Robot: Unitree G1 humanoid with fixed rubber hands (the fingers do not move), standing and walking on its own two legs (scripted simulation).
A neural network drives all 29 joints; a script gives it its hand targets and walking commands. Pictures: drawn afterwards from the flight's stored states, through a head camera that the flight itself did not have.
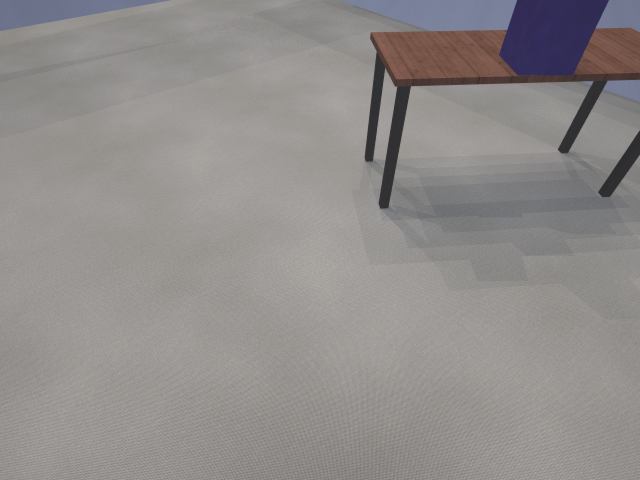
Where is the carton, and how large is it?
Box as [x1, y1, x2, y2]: [499, 0, 608, 74]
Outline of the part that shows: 517,0 499,53 501,57 517,74 572,74 608,0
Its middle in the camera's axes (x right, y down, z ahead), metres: +0.84 -0.79 +1.42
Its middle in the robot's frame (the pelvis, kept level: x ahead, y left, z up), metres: +1.59 -0.86 +0.00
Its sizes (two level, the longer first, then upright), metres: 0.210 0.200 0.250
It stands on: a table, 0.65 m high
